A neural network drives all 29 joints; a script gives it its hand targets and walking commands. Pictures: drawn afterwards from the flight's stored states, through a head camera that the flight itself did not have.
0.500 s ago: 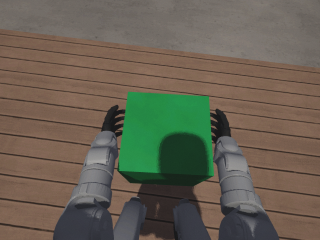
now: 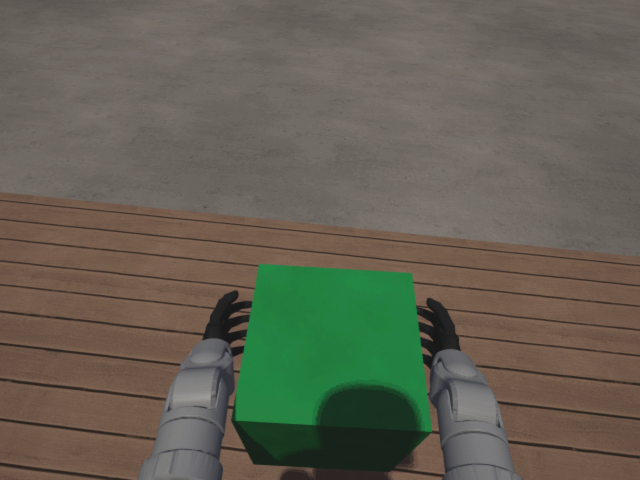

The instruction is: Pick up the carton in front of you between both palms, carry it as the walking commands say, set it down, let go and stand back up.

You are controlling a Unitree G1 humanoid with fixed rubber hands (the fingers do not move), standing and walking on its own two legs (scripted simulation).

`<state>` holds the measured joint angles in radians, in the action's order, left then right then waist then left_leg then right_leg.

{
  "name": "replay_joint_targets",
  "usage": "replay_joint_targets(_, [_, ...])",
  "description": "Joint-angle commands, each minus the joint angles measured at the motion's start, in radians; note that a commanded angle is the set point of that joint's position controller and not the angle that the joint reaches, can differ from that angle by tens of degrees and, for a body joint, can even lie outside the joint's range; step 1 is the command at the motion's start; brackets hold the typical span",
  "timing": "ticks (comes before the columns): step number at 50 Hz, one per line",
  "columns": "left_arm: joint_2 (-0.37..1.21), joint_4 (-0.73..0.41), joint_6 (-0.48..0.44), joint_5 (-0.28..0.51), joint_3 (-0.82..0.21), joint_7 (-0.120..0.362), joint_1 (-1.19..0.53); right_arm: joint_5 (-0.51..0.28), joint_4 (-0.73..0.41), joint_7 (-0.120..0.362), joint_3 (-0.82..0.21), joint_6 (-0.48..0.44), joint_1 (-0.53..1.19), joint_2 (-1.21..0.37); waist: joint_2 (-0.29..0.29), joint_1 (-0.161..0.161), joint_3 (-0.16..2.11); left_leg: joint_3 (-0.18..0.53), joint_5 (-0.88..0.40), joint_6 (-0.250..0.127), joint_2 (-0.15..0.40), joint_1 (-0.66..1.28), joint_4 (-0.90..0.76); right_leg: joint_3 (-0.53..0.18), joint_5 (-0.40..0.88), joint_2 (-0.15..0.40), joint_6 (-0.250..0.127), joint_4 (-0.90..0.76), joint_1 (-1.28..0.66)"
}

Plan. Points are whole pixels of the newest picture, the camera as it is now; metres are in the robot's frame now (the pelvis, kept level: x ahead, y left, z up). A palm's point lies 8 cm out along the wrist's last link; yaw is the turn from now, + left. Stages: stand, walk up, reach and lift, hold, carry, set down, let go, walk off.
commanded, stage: reach and lift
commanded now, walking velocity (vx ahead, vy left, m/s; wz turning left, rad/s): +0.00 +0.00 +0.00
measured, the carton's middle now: (328, 374) +0.29 +0.00 -0.07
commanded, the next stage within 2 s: hold in 1.14 s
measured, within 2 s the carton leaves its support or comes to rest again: neither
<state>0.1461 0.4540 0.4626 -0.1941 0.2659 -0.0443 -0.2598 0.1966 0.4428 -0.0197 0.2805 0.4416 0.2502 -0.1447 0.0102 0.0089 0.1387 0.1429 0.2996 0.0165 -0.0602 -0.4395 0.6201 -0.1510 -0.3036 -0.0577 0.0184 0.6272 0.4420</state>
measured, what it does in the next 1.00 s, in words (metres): stands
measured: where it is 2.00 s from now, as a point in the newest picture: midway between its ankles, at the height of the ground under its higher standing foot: outside the picture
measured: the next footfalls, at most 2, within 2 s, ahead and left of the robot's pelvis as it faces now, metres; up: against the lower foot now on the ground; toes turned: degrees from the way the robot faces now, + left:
none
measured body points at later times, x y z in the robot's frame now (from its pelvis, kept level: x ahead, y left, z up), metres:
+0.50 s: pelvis -0.02 +0.00 +0.01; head -0.04 +0.01 +0.46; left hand +0.29 +0.16 +0.03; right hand +0.29 -0.15 +0.03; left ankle +0.01 +0.13 -0.73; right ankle +0.01 -0.13 -0.73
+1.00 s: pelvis +0.00 +0.00 +0.02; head -0.04 +0.00 +0.47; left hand +0.30 +0.15 +0.04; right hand +0.30 -0.15 +0.04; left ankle +0.01 +0.13 -0.73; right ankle +0.01 -0.13 -0.73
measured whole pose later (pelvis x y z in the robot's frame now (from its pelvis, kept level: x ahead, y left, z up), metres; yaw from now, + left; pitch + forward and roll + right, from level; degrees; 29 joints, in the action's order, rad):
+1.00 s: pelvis +0.00 +0.00 +0.02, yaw +0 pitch -4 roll +0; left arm 0.16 0.32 0.68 -0.28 0.26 0.00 -0.29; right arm 0.28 0.31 0.02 0.26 0.66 0.28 -0.16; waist 0.01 0.00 0.00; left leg 0.14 0.21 0.01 -0.04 -0.12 0.41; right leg -0.15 -0.22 -0.04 0.02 0.42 0.12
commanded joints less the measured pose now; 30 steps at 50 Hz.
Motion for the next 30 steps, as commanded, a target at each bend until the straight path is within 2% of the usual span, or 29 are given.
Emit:
replay_joint_targets(1, [1.013,-0.075,0.047,0.181,-0.623,0.256,-0.472,-0.178,-0.031,0.252,-0.642,0.078,0.434,-0.988,-0.027,-0.023,0.246,-0.051,-0.321,-0.002,-0.041,0.249,-0.156,0.058,0.336,-0.037,0.005,-0.154,-0.29])
replay_joint_targets(2, [0.994,-0.159,0.057,0.202,-0.678,0.266,-0.533,-0.196,-0.073,0.247,-0.677,0.094,0.481,-1.039,0.013,0.01,0.28,-0.054,-0.326,-0.006,-0.033,0.284,-0.144,0.057,0.373,-0.038,0.015,-0.158,-0.292])
replay_joint_targets(3, [0.994,-0.086,0.082,0.183,-0.614,0.269,-0.476,-0.184,-0.079,0.246,-0.661,0.113,0.455,-0.991,-0.004,-0.011,0.215,-0.063,-0.331,-0.003,-0.035,0.282,-0.171,0.054,0.381,-0.032,0.009,-0.186,-0.294])
replay_joint_targets(4, [0.976,-0.105,0.093,0.178,-0.613,0.268,-0.457,-0.168,-0.03,0.242,-0.617,0.136,0.413,-0.985,-0.007,-0.014,0.172,-0.055,-0.285,-0.009,-0.029,0.277,-0.194,0.052,0.337,-0.034,0.007,-0.201,-0.304])
replay_joint_targets(5, [0.975,-0.124,0.099,0.191,-0.619,0.274,-0.501,-0.17,-0.033,0.245,-0.633,0.138,0.432,-1.004,0.006,0.002,0.159,-0.058,-0.247,-0.004,-0.038,0.26,-0.191,0.055,0.3,-0.035,0.004,-0.208,-0.346])
replay_joint_targets(6, [0.973,-0.111,0.115,0.182,-0.594,0.275,-0.499,-0.157,-0.054,0.248,-0.618,0.151,0.419,-0.989,0.005,0.0,0.132,-0.06,-0.246,-0.006,-0.038,0.276,-0.211,0.059,0.304,-0.038,0.004,-0.223,-0.322])
replay_joint_targets(7, [0.939,-0.103,0.129,0.166,-0.574,0.273,-0.45,-0.144,-0.032,0.247,-0.587,0.168,0.398,-0.972,-0.003,-0.013,0.055,-0.063,-0.194,-0.009,-0.038,0.275,-0.229,0.068,0.239,-0.035,0.007,-0.233,-0.291])
replay_joint_targets(8, [0.925,-0.092,0.143,0.153,-0.564,0.274,-0.458,-0.143,-0.053,0.252,-0.597,0.168,0.413,-0.987,-0.009,-0.007,0.064,-0.059,-0.194,-0.005,-0.038,0.282,-0.24,0.062,0.241,-0.037,0.005,-0.237,-0.303])
replay_joint_targets(9, [0.937,-0.058,0.152,0.147,-0.535,0.278,-0.46,-0.115,-0.048,0.247,-0.55,0.177,0.414,-0.933,-0.023,0.017,0.029,-0.052,-0.141,-0.004,-0.031,0.265,-0.242,0.066,0.203,-0.035,-0.006,-0.238,-0.311])
replay_joint_targets(10, [0.928,-0.088,0.15,0.151,-0.535,0.282,-0.466,-0.12,-0.048,0.246,-0.562,0.181,0.411,-0.954,0.013,-0.006,0.012,-0.062,-0.151,-0.007,-0.038,0.273,-0.245,0.075,0.201,-0.034,0.005,-0.251,-0.307])
replay_joint_targets(11, [0.882,-0.099,0.145,0.125,-0.512,0.291,-0.516,-0.1,0.022,0.249,-0.513,0.19,0.422,-0.982,-0.004,-0.018,0.028,-0.073,-0.119,-0.016,-0.035,0.25,-0.253,0.057,0.169,-0.024,0.005,-0.266,-0.319])
replay_joint_targets(12, [0.894,-0.055,0.15,0.119,-0.5,0.295,-0.52,-0.088,0.012,0.253,-0.505,0.181,0.457,-0.987,0.025,-0.008,-0.008,-0.062,-0.102,-0.016,-0.029,0.252,-0.251,0.086,0.135,-0.038,0.002,-0.252,-0.303])
replay_joint_targets(13, [0.934,-0.072,0.147,0.132,-0.528,0.297,-0.525,-0.113,-0.021,0.259,-0.539,0.177,0.464,-0.982,-0.043,-0.004,0.005,-0.078,-0.102,-0.009,-0.045,0.24,-0.25,0.065,0.159,-0.028,0.001,-0.255,-0.347])
replay_joint_targets(14, [0.957,-0.068,0.137,0.153,-0.523,0.298,-0.559,-0.117,-0.053,0.262,-0.546,0.171,0.52,-0.976,-0.003,0.006,0.058,-0.071,-0.123,-0.018,-0.033,0.301,-0.242,0.082,0.159,-0.037,0.009,-0.24,-0.305])
replay_joint_targets(15, [0.954,-0.08,0.134,0.136,-0.517,0.295,-0.571,-0.118,-0.033,0.262,-0.537,0.168,0.536,-0.987,0.001,-0.029,0.046,-0.073,-0.127,-0.016,-0.034,0.265,-0.235,0.076,0.15,-0.031,-0.002,-0.247,-0.318])
replay_joint_targets(16, [0.966,-0.064,0.128,0.149,-0.517,0.296,-0.619,-0.117,-0.042,0.267,-0.535,0.157,0.561,-1.0,-0.003,0.008,0.067,-0.072,-0.077,-0.02,-0.028,0.259,-0.231,0.063,0.137,-0.027,-0.002,-0.232,-0.32])
replay_joint_targets(17, [0.973,-0.102,0.114,0.16,-0.543,0.299,-0.662,-0.129,-0.03,0.269,-0.548,0.153,0.591,-1.018,-0.011,0.0,0.102,-0.08,-0.085,-0.019,-0.039,0.265,-0.215,0.069,0.124,-0.03,0.001,-0.221,-0.331])
replay_joint_targets(18, [0.987,-0.096,0.107,0.157,-0.548,0.297,-0.689,-0.123,-0.008,0.266,-0.538,0.153,0.591,-1.021,0.008,0.011,0.114,-0.056,-0.071,-0.021,-0.023,0.282,-0.203,0.072,0.093,-0.03,-0.005,-0.213,-0.311])
replay_joint_targets(19, [1.003,-0.103,0.097,0.169,-0.547,0.296,-0.747,-0.122,-0.039,0.27,-0.548,0.138,0.643,-1.031,0.011,0.006,0.143,-0.072,-0.042,-0.019,-0.031,0.259,-0.194,0.074,0.08,-0.03,-0.01,-0.2,-0.321])
replay_joint_targets(20, [0.986,-0.114,0.102,0.169,-0.581,0.293,-0.694,-0.129,0.015,0.267,-0.537,0.147,0.581,-1.036,0.004,-0.001,0.122,-0.075,-0.053,-0.022,-0.026,0.262,-0.198,0.073,0.083,-0.022,-0.008,-0.21,-0.334])
replay_joint_targets(21, [0.993,-0.06,0.111,0.151,-0.524,0.297,-0.684,-0.109,-0.007,0.27,-0.527,0.147,0.584,-1.009,-0.009,0.006,0.122,-0.075,-0.037,-0.018,-0.027,0.268,-0.213,0.08,0.081,-0.032,-0.006,-0.204,-0.309])
replay_joint_targets(22, [0.991,-0.043,0.108,0.15,-0.516,0.299,-0.685,-0.11,0.037,0.276,-0.529,0.152,0.579,-1.026,-0.004,-0.011,0.135,-0.077,-0.026,-0.015,-0.032,0.239,-0.217,0.076,0.083,-0.027,-0.008,-0.213,-0.351])
replay_joint_targets(23, [0.98,-0.027,0.114,0.119,-0.487,0.296,-0.636,-0.113,0.026,0.276,-0.526,0.153,0.579,-1.009,-0.009,-0.018,0.116,-0.079,-0.1,-0.015,-0.032,0.249,-0.218,0.067,0.141,-0.022,0.0,-0.219,-0.333])
replay_joint_targets(24, [0.981,-0.048,0.115,0.137,-0.505,0.302,-0.625,-0.118,-0.005,0.271,-0.529,0.158,0.555,-1.019,-0.014,0.005,0.136,-0.067,-0.123,-0.019,-0.029,0.261,-0.212,0.066,0.161,-0.023,0.002,-0.213,-0.361])
replay_joint_targets(25, [0.976,-0.096,0.121,0.142,-0.559,0.298,-0.648,-0.125,-0.026,0.266,-0.55,0.157,0.568,-1.025,-0.023,0.008,0.138,-0.074,-0.142,-0.011,-0.034,0.291,-0.213,0.072,0.195,-0.031,0.0,-0.214,-0.356])
replay_joint_targets(27, [1.001,-0.088,0.134,0.16,-0.555,0.291,-0.623,-0.13,-0.03,0.267,-0.565,0.17,0.544,-1.01,-0.019,-0.009,0.169,-0.055,-0.144,-0.01,-0.028,0.331,-0.232,0.08,0.177,-0.028,-0.001,-0.221,-0.369])
replay_joint_targets(28, [0.986,-0.091,0.136,0.148,-0.553,0.288,-0.635,-0.132,-0.053,0.266,-0.576,0.164,0.584,-1.005,-0.015,-0.001,0.148,-0.055,-0.166,-0.006,-0.028,0.328,-0.232,0.081,0.21,-0.033,-0.002,-0.217,-0.371])
replay_joint_targets(29, [0.99,-0.121,0.137,0.143,-0.562,0.282,-0.658,-0.141,-0.05,0.263,-0.564,0.166,0.601,-0.999,-0.037,-0.015,0.123,-0.07,-0.186,-0.004,-0.029,0.334,-0.221,0.075,0.216,-0.026,-0.004,-0.22,-0.348])
replay_joint_targets(30, [0.973,-0.073,0.146,0.169,-0.552,0.286,-0.609,-0.152,-0.048,0.263,-0.569,0.173,0.55,-0.974,-0.018,0.005,0.116,-0.064,-0.184,-0.004,-0.025,0.341,-0.23,0.084,0.201,-0.034,-0.009,-0.229,-0.362])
